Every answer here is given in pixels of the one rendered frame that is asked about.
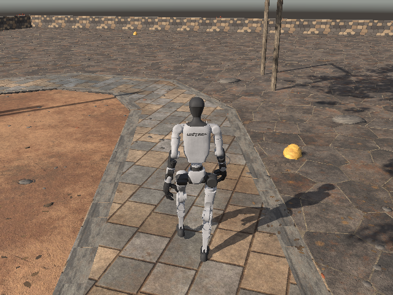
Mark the right robot shin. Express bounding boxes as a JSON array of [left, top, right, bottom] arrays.
[[202, 211, 212, 253]]

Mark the left robot upper arm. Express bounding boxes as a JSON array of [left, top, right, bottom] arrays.
[[171, 124, 184, 159]]

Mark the robot left hand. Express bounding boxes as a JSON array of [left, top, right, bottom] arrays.
[[163, 182, 178, 200]]

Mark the right robot upper arm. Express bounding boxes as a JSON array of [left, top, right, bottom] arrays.
[[209, 124, 224, 157]]

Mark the left robot forearm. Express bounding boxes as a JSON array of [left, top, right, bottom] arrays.
[[165, 150, 177, 183]]

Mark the right robot forearm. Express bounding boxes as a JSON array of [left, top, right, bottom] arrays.
[[217, 148, 227, 171]]

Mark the humanoid robot torso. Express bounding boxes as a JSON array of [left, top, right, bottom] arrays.
[[182, 121, 211, 184]]

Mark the robot right hand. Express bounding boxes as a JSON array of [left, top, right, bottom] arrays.
[[214, 169, 227, 182]]

